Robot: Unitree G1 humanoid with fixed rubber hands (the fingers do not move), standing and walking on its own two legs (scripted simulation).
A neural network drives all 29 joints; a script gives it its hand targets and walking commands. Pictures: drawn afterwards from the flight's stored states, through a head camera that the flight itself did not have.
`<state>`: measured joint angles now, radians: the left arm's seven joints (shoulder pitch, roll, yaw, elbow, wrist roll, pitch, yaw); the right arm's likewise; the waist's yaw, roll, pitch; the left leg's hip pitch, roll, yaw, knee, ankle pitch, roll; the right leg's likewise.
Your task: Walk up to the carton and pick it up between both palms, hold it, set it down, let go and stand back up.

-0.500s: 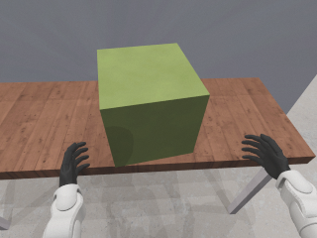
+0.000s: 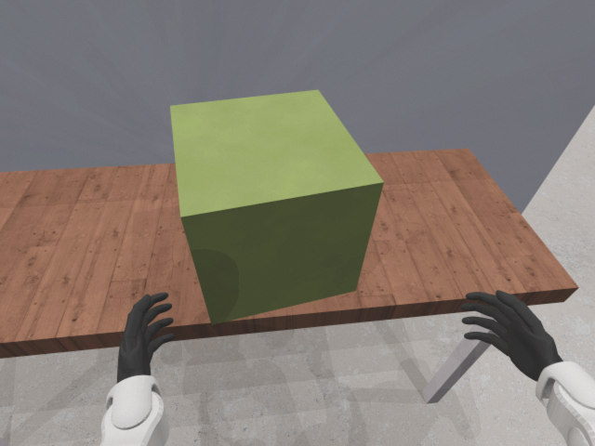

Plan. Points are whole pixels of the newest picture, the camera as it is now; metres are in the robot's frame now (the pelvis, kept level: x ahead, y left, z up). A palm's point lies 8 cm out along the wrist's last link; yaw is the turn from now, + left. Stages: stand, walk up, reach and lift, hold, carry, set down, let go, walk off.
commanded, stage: set down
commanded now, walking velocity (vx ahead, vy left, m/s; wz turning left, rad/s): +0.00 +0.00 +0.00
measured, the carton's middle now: (267, 202) +0.48 +0.08 +0.06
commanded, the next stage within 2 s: let go in 2.00 s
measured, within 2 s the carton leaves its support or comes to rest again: neither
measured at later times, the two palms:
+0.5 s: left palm (139, 388) +0.18 +0.21 +0.02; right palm (524, 377) +0.21 -0.27 +0.02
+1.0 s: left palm (131, 407) +0.17 +0.23 -0.02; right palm (495, 395) +0.20 -0.24 -0.01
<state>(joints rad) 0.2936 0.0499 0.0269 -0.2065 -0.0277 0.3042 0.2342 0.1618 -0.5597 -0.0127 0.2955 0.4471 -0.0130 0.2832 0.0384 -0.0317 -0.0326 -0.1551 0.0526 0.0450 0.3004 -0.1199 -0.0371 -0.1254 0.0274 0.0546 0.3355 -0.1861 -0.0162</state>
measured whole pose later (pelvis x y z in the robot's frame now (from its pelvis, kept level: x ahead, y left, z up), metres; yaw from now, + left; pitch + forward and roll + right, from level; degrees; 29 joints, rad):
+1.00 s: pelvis +0.01 +0.01 +0.00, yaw +0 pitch -2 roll +0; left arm 0.34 0.14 0.02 0.07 -0.04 0.24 0.13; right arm 0.27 -0.38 -0.03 0.32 0.25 0.00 0.18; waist 0.04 -0.02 0.02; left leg -0.13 0.04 0.04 0.30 -0.14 -0.03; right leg -0.08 0.02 0.05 0.30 -0.19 0.00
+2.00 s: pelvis +0.01 +0.02 +0.00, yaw +0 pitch -4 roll +0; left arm 0.21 0.18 0.03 0.44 0.00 0.17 0.02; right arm 0.18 -0.17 0.00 0.62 0.01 -0.14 0.02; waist 0.02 -0.02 0.09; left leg -0.11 0.03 0.04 0.36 -0.18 -0.01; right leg -0.06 0.00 0.04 0.35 -0.22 0.01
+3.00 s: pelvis +0.01 +0.02 -0.01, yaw +2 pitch -3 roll -1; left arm 0.18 0.38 0.01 0.91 0.03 -0.02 -0.02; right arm 0.23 -0.37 -0.02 0.90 -0.02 -0.01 0.02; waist -0.01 -0.01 0.02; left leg -0.18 0.04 0.01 0.46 -0.22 -0.02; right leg -0.10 0.01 0.00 0.40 -0.26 0.01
